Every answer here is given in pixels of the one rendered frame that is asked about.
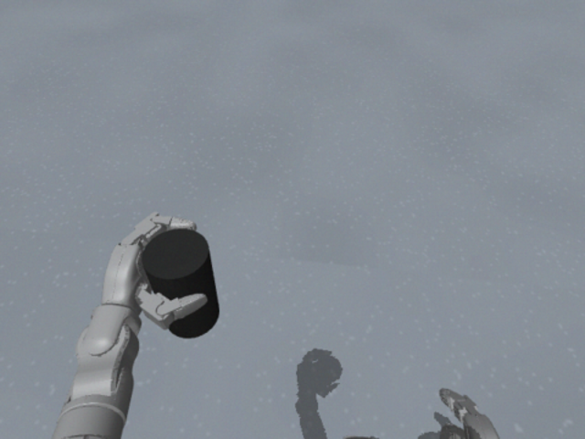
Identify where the right robot hand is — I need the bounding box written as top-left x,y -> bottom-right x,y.
440,389 -> 500,439

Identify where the left robot arm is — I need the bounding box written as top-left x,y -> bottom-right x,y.
51,304 -> 142,439

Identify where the can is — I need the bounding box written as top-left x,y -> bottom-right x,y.
142,229 -> 219,338

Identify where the left robot hand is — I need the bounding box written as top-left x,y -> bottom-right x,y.
101,212 -> 207,330

